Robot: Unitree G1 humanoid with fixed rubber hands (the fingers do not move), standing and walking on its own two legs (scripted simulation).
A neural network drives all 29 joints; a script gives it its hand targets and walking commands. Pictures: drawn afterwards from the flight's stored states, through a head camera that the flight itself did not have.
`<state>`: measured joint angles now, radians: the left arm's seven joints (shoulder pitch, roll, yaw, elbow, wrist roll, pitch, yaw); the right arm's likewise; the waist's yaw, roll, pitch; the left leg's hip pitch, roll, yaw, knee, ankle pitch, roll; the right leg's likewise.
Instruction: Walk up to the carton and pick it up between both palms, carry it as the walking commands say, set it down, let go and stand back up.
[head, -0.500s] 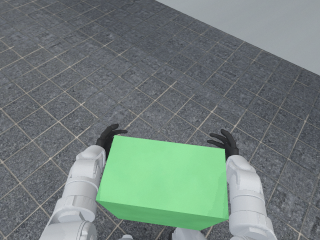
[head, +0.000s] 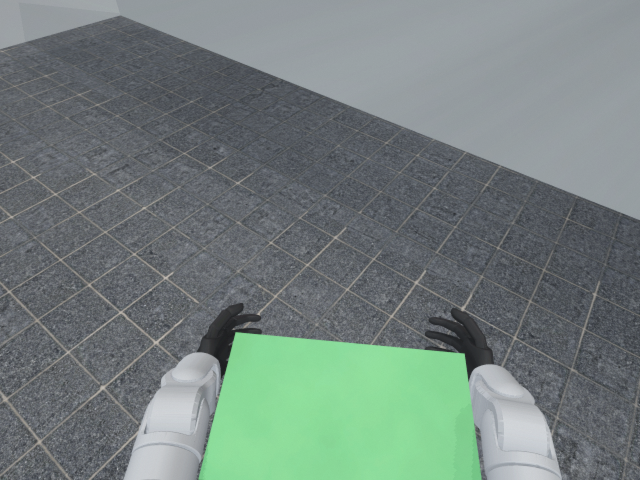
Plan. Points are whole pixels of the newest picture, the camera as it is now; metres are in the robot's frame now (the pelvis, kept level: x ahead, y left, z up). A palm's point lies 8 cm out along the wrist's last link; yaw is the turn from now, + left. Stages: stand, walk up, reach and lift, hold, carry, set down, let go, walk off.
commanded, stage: reach and lift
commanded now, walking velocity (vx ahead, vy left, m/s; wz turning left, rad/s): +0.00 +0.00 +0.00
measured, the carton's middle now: (338, 441) +0.20 -0.04 -0.07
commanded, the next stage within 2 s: none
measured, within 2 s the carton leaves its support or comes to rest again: neither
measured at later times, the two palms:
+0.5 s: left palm (200, 354) +0.29 +0.12 +0.03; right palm (473, 346) +0.26 -0.21 +0.04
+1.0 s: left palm (182, 370) +0.27 +0.14 +0.02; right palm (458, 351) +0.26 -0.19 +0.03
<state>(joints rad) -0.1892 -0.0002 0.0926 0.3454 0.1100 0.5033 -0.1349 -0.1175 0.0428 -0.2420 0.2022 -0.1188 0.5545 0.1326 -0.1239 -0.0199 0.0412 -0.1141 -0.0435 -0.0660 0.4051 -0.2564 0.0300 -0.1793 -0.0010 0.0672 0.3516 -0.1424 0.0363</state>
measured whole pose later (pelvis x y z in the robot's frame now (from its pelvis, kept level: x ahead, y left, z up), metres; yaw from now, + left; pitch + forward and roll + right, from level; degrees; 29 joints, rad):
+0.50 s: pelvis -0.04 -0.03 +0.00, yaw +1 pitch -7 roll +0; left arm -0.43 0.06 0.14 0.53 0.16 0.60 -0.20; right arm -0.38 0.03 -0.28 0.38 -0.15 0.68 0.08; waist -0.06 -0.01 0.07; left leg -0.10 -0.03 -0.09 0.44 -0.23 0.01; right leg -0.17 0.01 0.04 0.41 -0.13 0.01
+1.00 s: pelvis -0.01 -0.02 +0.00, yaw +1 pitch -7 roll +0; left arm -0.19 0.02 0.12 0.19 0.12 0.69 -0.16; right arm -0.15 0.07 -0.20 0.10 -0.14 0.70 0.08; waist -0.03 0.00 0.10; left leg 0.00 -0.03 -0.08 0.34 -0.23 0.01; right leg -0.08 0.01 0.05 0.32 -0.13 0.01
